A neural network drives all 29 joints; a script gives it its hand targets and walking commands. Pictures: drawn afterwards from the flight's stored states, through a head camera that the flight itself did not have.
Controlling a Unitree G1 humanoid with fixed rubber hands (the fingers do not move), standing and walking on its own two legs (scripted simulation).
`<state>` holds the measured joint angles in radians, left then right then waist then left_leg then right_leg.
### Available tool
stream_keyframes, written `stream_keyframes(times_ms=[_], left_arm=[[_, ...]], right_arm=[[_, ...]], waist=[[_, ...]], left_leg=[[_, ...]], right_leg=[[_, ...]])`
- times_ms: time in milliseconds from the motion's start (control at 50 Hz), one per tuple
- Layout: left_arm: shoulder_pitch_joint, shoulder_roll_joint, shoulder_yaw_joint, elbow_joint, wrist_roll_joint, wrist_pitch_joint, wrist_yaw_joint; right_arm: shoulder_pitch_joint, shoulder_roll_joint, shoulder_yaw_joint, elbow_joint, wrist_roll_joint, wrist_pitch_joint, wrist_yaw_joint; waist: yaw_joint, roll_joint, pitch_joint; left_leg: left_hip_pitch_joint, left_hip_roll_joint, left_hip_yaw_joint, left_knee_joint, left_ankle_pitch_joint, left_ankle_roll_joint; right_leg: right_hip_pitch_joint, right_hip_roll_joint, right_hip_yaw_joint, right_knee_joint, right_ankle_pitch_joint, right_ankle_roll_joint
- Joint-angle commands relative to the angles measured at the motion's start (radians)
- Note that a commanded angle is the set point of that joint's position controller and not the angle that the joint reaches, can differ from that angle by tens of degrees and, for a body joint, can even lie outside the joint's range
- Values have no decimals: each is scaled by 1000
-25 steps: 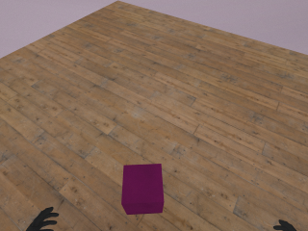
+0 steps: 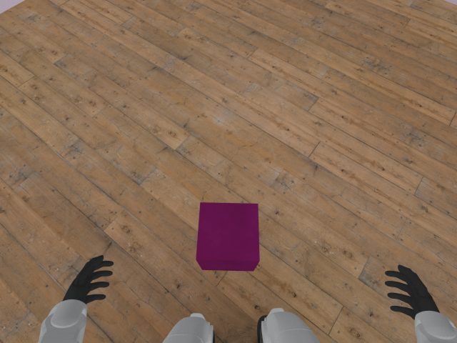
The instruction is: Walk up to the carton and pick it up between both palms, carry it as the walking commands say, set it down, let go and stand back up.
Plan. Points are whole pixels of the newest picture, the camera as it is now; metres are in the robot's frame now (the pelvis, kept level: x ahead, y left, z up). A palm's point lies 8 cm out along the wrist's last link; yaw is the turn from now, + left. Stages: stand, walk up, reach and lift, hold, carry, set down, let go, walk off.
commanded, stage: reach and lift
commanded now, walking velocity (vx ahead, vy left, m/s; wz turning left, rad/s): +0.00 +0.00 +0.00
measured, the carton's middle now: (228, 238) +0.42 +0.01 -0.63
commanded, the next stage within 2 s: none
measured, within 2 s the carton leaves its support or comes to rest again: neither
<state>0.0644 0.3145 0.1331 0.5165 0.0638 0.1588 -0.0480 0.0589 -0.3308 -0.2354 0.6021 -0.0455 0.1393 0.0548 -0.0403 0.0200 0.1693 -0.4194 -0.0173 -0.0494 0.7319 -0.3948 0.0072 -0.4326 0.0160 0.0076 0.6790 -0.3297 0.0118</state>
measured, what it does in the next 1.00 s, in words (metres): lowers itself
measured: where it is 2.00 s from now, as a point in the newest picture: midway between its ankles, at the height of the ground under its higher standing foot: outside the picture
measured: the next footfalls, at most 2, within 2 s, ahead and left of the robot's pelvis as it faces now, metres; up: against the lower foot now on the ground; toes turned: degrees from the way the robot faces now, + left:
none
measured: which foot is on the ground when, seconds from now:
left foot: down 0.00-1.00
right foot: down 0.00-1.00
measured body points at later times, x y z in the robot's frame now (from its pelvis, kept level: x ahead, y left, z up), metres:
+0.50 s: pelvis -0.05 +0.01 -0.04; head +0.14 +0.00 +0.37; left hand +0.30 +0.24 -0.14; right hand +0.26 -0.27 -0.15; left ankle -0.01 +0.11 -0.72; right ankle +0.01 -0.13 -0.72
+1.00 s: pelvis -0.06 -0.01 -0.08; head +0.22 -0.02 +0.27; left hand +0.43 +0.21 -0.18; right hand +0.41 -0.21 -0.19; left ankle -0.01 +0.11 -0.72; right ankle +0.01 -0.13 -0.72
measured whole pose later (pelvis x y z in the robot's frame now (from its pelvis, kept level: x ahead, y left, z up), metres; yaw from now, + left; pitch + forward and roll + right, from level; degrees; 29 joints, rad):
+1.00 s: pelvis -0.06 -0.01 -0.08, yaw +0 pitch +37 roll +1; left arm -0.96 0.34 0.28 0.87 -0.02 0.13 -0.07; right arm -0.92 -0.17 -0.24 0.73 0.02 0.19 -0.10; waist -0.01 0.01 0.02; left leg -1.35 -0.03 -0.03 1.07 -0.36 -0.01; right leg -1.39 0.02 0.02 1.04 -0.30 0.01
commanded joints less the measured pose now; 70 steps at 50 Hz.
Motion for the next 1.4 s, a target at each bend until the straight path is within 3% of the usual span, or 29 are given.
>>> stream_keyframes(times_ms=[0,60,180,240,280,300,320,400,520,560,640,720,740,820,860,880,920,1000,1020,1060,1100,1120,1180,1200,1240,1300,1320,1340,1380], left_arm=[[-65,80,-36,-31,-47,0,45],[-139,108,6,-81,-56,-27,70],[-205,53,17,14,-88,-38,88],[-297,73,40,16,-82,-50,86],[-458,93,22,-16,-88,-47,68],[-403,87,30,71,-86,-25,67],[-477,78,20,68,-73,-13,66],[-597,83,8,24,-75,26,62],[-951,141,26,36,-107,54,50],[-925,145,25,119,-99,71,36],[-983,167,87,246,-101,74,19],[-1101,151,95,215,-83,26,-15],[-1064,159,151,302,-64,18,-9],[-1270,172,134,237,-99,-37,-25],[-1236,204,173,253,-76,-46,-23],[-1239,178,173,231,-80,-48,-24],[-1288,219,170,174,-100,-58,-20],[-1300,135,166,306,-78,-70,-13],[-1273,103,157,317,-74,-76,-14],[-1265,86,170,336,-55,-77,-17],[-1204,-4,145,303,-59,-87,-8],[-1195,36,190,340,-6,-101,-3],[-1240,50,238,240,53,-114,14],[-1257,8,244,215,21,-120,19],[-1227,31,237,199,25,-134,36],[-1240,30,234,183,1,-143,45],[-1241,5,213,171,-9,-146,49],[-1308,15,222,163,-43,-140,50],[-1324,29,218,188,-35,-118,50]], right_arm=[[-19,-215,-76,-20,-1,-22,2],[-84,-182,-24,-35,20,-40,21],[-207,-185,-14,-45,63,-75,22],[-299,-126,43,-14,94,-63,17],[-385,-144,34,-36,94,-46,4],[-397,-111,59,2,112,-27,-3],[-435,-102,61,-1,100,-15,-11],[-512,-164,3,-1,67,18,-29],[-813,-100,-19,15,52,61,-67],[-838,-44,44,-9,78,87,-79],[-920,10,67,64,96,112,-92],[-966,38,14,84,100,79,-117],[-1037,7,12,66,89,62,-117],[-1197,32,-8,-69,86,21,-152],[-1131,86,-2,5,88,31,-160],[-1082,56,-29,53,60,28,-160],[-1242,23,-14,-14,64,27,-168],[-1183,43,-107,122,-20,-5,-172],[-1200,61,-78,106,0,-9,-156],[-1195,126,-59,81,14,-19,-148],[-1164,95,-121,65,1,-54,-121],[-1157,150,-50,94,46,-51,-114],[-1110,101,-125,105,2,-72,-105],[-1099,87,-124,156,-17,-82,-104],[-1138,103,-114,122,-8,-99,-95],[-1201,82,-134,23,-39,-115,-102],[-1194,46,-153,23,-38,-124,-112],[-1241,47,-145,13,-51,-117,-109],[-1281,37,-126,44,-41,-90,-107]], waist=[[-64,2,-398],[-5,26,-531],[-10,93,-630],[30,32,-634],[-5,11,-623],[40,18,-598],[18,-47,-587],[-28,47,-669],[-55,-14,-674],[-5,-30,-674],[23,-88,-739],[21,36,-810],[75,12,-842],[25,-35,-1045],[52,-23,-1100],[8,-23,-1108],[57,-12,-1310],[-55,-15,-1141],[1,18,-1080],[17,-37,-1121],[-26,52,-1202],[87,100,-1120],[70,152,-1196],[30,119,-1219],[57,63,-1274],[19,-34,-1283],[11,38,-1374],[-14,-75,-1348],[20,-9,-1352]], left_leg=[[83,22,13,25,469,-86],[80,24,-21,81,733,-95],[139,22,-36,130,886,-92],[-76,12,-23,108,630,-74],[-164,18,1,118,407,-66],[-224,1,26,98,383,-68],[-263,5,31,97,332,-66],[-203,9,21,118,192,-81],[-420,5,57,145,0,-53],[-484,-5,68,133,-11,-40],[-558,-23,95,170,49,-19],[-614,-28,94,189,108,-32],[-588,-33,99,199,117,-38],[-647,-42,91,226,210,-31],[-633,-57,100,231,268,-28],[-643,-62,97,244,288,-35],[-585,-72,102,271,354,-43],[-649,-56,79,257,376,-51],[-674,-55,79,253,386,-53],[-640,-50,73,269,443,-41],[-538,-45,48,282,662,-64],[-634,-39,74,280,623,-64],[-426,-20,4,304,769,-70],[-517,-19,19,307,709,-84],[-451,-20,4,317,752,-76],[-674,-37,12,332,666,-60],[-652,-28,6,335,688,-74],[-719,-30,-12,370,628,-57],[-767,-34,34,409,482,-71]], right_leg=[[-2,33,-35,60,407,-14],[-85,41,-40,129,496,12],[-362,32,-46,143,442,13],[-291,17,-32,166,424,25],[-318,13,-22,167,318,16],[-256,9,-27,163,341,18],[-271,17,-29,164,302,23],[-301,24,-38,157,161,10],[-308,11,-35,187,12,23],[-255,9,-18,161,-3,33],[-310,17,-38,220,25,62],[-339,11,-4,253,135,51],[-371,17,-22,273,111,54],[-296,20,4,303,270,58],[-258,27,3,312,337,58],[-278,27,6,316,363,62],[-176,42,9,368,438,55],[-428,43,-38,348,384,55],[-468,43,-24,345,388,49],[-471,55,-31,351,411,51],[-537,70,-53,373,565,52],[-567,50,-15,367,576,46],[-760,59,-31,380,551,43],[-686,48,-17,356,611,31],[-712,63,-48,396,598,49],[-611,52,-28,448,684,39],[-609,41,-22,444,707,25],[-629,45,-26,474,655,33],[-666,42,-32,526,499,32]])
